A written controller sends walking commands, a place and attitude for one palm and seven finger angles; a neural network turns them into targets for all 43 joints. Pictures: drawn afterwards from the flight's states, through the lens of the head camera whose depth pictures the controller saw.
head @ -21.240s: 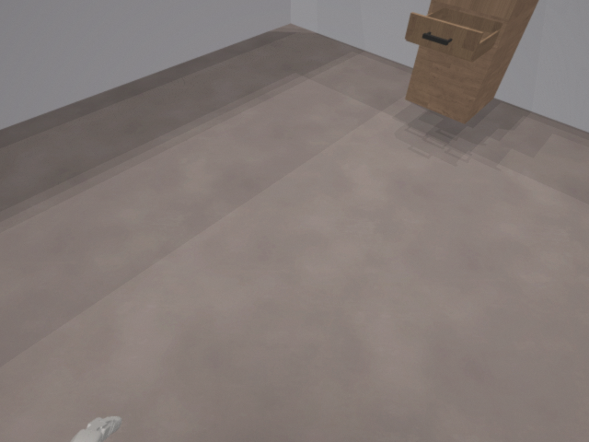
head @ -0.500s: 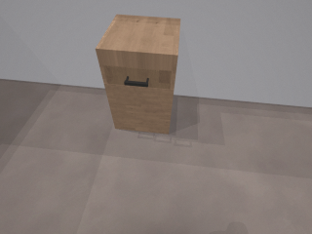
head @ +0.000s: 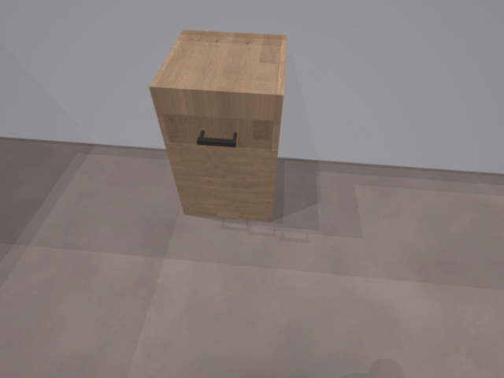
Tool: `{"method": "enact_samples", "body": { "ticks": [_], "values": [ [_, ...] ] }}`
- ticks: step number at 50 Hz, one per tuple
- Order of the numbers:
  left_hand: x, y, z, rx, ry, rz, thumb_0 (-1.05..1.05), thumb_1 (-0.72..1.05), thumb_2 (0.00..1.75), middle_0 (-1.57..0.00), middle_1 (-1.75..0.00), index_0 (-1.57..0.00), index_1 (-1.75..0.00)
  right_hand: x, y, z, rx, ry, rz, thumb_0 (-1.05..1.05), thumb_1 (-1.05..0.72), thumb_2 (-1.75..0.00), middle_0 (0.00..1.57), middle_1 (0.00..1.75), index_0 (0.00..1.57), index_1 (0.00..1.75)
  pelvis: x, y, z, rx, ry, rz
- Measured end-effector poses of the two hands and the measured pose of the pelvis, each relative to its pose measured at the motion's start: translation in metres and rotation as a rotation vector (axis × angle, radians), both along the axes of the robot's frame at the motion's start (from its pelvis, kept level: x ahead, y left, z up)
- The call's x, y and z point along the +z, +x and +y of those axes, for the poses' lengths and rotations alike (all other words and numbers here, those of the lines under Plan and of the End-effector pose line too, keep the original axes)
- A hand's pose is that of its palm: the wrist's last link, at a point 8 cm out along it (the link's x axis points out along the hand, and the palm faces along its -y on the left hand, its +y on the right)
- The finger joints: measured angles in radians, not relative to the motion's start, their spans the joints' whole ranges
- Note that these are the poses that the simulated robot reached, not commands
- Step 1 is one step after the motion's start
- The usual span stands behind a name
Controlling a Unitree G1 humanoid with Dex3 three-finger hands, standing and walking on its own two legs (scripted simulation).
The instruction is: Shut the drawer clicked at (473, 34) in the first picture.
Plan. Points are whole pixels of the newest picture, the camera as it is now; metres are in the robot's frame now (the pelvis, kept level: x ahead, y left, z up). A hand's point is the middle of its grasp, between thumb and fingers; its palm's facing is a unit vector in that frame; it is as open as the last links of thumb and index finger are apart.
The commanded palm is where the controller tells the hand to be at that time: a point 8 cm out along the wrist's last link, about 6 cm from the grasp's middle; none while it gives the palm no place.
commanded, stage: let the arm hang, fingers relaxed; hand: left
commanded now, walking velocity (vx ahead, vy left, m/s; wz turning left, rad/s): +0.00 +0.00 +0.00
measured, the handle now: (217, 138) +0.90 +0.17 -0.23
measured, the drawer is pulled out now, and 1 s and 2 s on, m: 0.00 0.00 0.00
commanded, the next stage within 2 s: look to check the result in 0.02 s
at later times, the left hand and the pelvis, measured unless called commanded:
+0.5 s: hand out of the picture +0.01 +0.16 -0.18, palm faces +0.02 -0.98 -0.18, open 7.3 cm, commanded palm none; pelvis +0.02 +0.00 +0.00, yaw -1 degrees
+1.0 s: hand out of the picture +0.03 +0.16 -0.17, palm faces +0.02 -0.98 -0.19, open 7.3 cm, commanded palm none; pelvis +0.03 -0.01 +0.00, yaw -1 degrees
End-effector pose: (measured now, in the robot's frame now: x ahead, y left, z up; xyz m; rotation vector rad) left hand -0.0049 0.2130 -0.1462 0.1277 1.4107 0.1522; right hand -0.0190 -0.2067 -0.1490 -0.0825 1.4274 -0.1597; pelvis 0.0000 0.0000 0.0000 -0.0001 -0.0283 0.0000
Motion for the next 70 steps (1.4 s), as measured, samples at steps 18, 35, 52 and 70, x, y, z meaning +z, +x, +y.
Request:
{"method": "enact_samples", "body": {
  "ticks": [18,35,52,70],
  "values": [
    [0.001,0.013,-0.001,-0.003,0.008,0.007,0.0,0.91,0.9,-0.2,-0.3,-0.2,-0.3,-0.001,0.001,0.003,-0.018,0.01,0.03,0.0,-0.91,-0.9,0.2,0.3,0.2,0.3,0.001,0.012,-0.002,-0.006,0.0,0.0],
    [0.001,0.018,-0.005,-0.003,0.001,0.024,0.0,0.91,0.9,-0.2,-0.3,-0.2,-0.3,0.0,0.014,-0.001,-0.021,0.0,0.023,0.0,-0.91,-0.9,0.2,0.3,0.2,0.3,0.001,0.022,-0.003,-0.013,0.001,0.005],
    [0.003,0.029,-0.004,-0.005,0.014,0.009,0.0,0.91,0.9,-0.2,-0.3,-0.2,-0.3,-0.001,0.024,-0.003,-0.022,0.002,0.013,0.0,-0.91,-0.9,0.2,0.3,0.2,0.3,0.001,0.029,-0.006,-0.015,0.003,0.003],
    [0.002,0.029,-0.009,-0.009,0.004,0.025,0.0,0.91,0.9,-0.2,-0.3,-0.2,-0.3,0.001,0.02,-0.008,-0.028,-0.006,0.035,0.0,-0.91,-0.9,0.2,0.3,0.2,0.3,0.002,0.032,-0.008,-0.019,0.001,0.008]
  ]
}}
